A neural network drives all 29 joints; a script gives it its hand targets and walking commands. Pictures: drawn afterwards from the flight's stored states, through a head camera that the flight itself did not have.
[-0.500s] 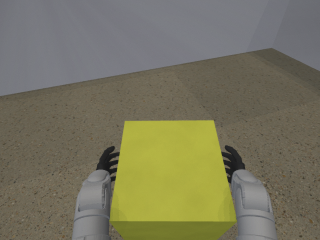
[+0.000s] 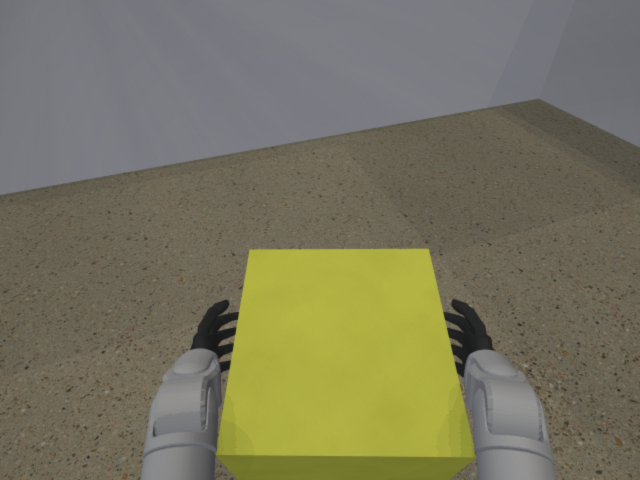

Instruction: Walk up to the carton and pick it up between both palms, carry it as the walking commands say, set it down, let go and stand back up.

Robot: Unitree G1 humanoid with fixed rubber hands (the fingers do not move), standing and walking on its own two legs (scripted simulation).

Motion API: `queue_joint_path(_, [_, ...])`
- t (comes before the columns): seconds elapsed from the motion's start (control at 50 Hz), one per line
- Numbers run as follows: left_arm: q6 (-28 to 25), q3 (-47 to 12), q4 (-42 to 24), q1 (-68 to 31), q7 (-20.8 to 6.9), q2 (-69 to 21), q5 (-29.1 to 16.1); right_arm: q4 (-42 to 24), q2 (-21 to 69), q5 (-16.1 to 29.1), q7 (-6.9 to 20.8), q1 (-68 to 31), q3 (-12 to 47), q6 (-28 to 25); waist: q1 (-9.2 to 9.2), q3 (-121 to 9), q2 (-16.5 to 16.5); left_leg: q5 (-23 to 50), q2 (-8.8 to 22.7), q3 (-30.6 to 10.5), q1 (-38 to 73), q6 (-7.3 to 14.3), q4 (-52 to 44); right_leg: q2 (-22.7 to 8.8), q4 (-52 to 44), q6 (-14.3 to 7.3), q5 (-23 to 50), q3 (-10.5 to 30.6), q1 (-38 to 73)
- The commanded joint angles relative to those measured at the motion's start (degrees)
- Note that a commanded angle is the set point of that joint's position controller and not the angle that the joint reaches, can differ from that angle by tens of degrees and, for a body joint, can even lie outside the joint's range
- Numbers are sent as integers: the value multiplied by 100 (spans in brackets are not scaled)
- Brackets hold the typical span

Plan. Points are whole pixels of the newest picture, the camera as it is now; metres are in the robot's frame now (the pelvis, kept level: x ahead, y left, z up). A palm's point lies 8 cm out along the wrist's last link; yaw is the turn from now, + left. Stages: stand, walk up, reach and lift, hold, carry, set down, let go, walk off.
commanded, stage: reach and lift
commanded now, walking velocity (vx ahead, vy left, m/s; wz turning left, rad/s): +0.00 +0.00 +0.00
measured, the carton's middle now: (339, 376) +0.29 +0.00 -0.03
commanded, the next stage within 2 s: hold in 0.32 s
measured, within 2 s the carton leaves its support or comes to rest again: neither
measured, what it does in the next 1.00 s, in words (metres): stands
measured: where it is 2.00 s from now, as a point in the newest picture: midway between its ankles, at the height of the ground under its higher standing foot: outside the picture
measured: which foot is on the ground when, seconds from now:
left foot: down 0.00-1.00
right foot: down 0.00-1.00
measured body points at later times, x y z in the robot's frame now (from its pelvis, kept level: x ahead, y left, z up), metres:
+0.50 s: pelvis -0.01 +0.00 +0.00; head -0.04 -0.01 +0.45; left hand +0.28 +0.17 +0.04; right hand +0.29 -0.17 +0.04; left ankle +0.00 +0.11 -0.75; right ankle +0.02 -0.11 -0.75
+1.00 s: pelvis +0.00 +0.00 +0.00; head -0.03 +0.00 +0.45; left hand +0.29 +0.17 +0.03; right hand +0.29 -0.17 +0.04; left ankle +0.00 +0.11 -0.75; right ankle +0.02 -0.11 -0.75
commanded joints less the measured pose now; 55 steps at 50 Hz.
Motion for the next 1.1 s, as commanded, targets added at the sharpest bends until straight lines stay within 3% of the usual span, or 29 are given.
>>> queue_joint_path(0.0, [-151, -3123, -249, -2736, -997, -4456, -1206, -251, 4324, 1298, 1062, -2694, 3228, -130, 31, -1169, -53, 768, -270, -256, -362, -49, -309, 314, -69, -12, 783, 277, 637])
queue_joint_path(0.2, [-181, -3063, -104, -2978, -1123, -4420, -1201, -65, 4553, 1267, 1049, -2839, 3223, -124, 73, -1128, -93, 402, -281, -203, -506, -20, -283, 264, -67, 20, 467, 299, 586])
queue_joint_path(0.4, [-186, -3111, -111, -3001, -1189, -4421, -1220, -48, 4636, 1269, 1023, -2805, 3270, -127, 73, -1169, -81, 491, -282, -196, -463, -19, -268, 255, -72, 39, 565, 293, 628])
queue_joint_path(1.08, [-160, -3267, -346, -2659, -1043, -4363, -1220, -374, 4337, 1304, 962, -2502, 3374, -137, 67, -1127, -32, 932, -241, -230, -225, -54, -299, 320, -66, -1, 893, 283, 645])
